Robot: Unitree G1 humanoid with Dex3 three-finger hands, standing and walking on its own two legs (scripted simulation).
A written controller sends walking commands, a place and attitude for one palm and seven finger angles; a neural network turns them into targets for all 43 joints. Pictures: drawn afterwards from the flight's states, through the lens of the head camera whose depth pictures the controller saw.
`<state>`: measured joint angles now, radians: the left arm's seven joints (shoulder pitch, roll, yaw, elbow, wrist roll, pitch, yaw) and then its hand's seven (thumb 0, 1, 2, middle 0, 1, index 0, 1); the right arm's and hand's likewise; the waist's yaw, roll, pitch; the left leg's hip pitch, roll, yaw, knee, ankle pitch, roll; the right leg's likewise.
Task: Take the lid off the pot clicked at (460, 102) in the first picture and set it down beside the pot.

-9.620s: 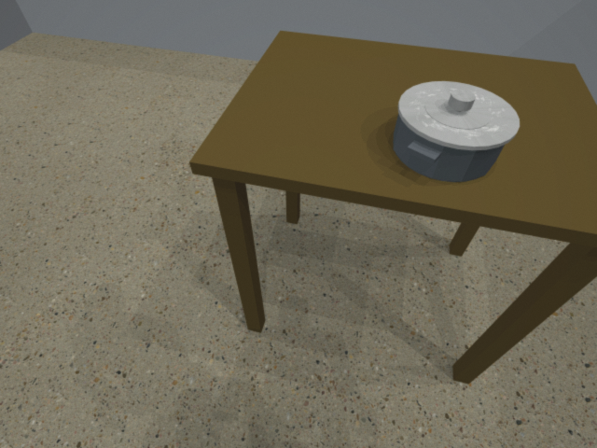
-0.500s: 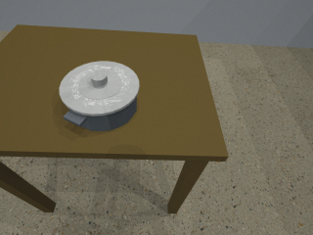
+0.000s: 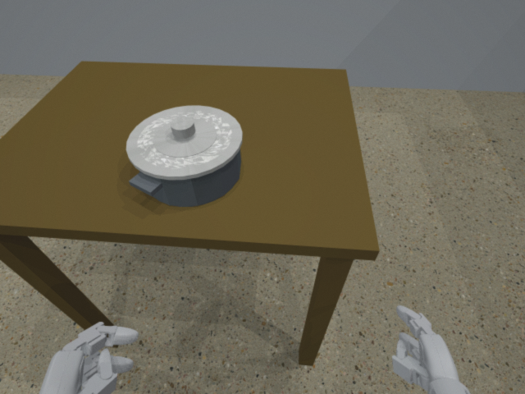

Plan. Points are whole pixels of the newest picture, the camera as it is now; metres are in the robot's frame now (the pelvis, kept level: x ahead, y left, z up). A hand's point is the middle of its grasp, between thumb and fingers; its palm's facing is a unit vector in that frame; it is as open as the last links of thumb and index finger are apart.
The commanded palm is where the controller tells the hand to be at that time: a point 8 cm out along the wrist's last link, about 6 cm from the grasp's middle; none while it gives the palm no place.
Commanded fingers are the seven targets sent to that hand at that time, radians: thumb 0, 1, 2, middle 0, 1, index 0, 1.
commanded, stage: lift the closed hand beside the body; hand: left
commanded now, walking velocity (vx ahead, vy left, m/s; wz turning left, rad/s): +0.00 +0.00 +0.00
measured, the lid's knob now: (183, 127) +0.51 +0.19 +0.14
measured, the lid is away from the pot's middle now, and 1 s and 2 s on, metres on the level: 0.00 0.00 0.00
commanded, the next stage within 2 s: raise the hand higher, near the body in 0.20 s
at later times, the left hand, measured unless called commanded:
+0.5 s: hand (97, 336) +0.17 +0.22 +0.08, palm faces +0.21 -0.86 -0.46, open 3.1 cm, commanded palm +0.12 +0.26 +0.13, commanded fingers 0.00 0.90 0.90 -1.30 -1.50 -1.30 -1.50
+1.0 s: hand (64, 303) +0.18 +0.23 +0.15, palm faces +0.28 -0.86 -0.43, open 3.1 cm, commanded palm +0.14 +0.28 +0.18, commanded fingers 0.00 0.90 0.90 -1.30 -1.50 -1.30 -1.50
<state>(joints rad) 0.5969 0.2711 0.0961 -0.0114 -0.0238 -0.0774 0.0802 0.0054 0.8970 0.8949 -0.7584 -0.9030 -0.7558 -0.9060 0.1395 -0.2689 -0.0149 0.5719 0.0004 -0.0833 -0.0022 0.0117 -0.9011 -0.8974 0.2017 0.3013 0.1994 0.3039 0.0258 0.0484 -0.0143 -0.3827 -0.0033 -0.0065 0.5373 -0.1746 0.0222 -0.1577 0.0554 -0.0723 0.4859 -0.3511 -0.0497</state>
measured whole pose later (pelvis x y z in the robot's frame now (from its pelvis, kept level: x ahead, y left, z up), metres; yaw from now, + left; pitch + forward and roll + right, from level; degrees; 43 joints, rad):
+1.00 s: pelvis +0.02 +0.02 +0.01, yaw -1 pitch -1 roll -1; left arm 0.69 0.35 0.23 -0.59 -0.05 -0.12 0.07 0.01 0.89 0.90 -1.30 -1.50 -1.30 -1.50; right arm 0.15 -0.22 0.02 0.60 0.01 -0.11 -0.02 0.01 -0.90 -0.90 0.20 0.30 0.20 0.30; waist 0.09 0.05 -0.01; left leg -0.27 -0.02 0.03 0.48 -0.19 0.04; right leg -0.03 0.04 -0.04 0.38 -0.32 -0.03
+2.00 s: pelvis -0.05 +0.03 +0.00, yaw +1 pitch -3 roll -3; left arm -0.14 0.75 0.00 -0.25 0.69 0.10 -0.38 0.00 -0.13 1.54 -0.98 -0.35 -0.98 -0.35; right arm 0.03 -0.28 0.04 0.62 0.05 0.08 0.02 0.01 -0.90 -0.90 0.20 0.30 0.20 0.30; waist 0.11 0.15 0.07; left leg -0.33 -0.03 -0.01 0.45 -0.06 0.06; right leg -0.13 0.03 -0.08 0.46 -0.27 -0.02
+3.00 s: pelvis -0.03 +0.03 +0.01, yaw +0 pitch +0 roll -1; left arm -0.64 0.59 -0.14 0.17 0.75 0.28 -0.46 0.00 -0.32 1.56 -0.88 -0.08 -0.87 -0.08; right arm 0.09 -0.29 0.02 0.65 0.07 0.11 0.09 0.01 -0.90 -0.90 0.20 0.30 0.20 0.30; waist 0.07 0.14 0.01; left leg -0.34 -0.05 0.01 0.41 -0.06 0.07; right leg -0.16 0.01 -0.06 0.44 -0.28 -0.01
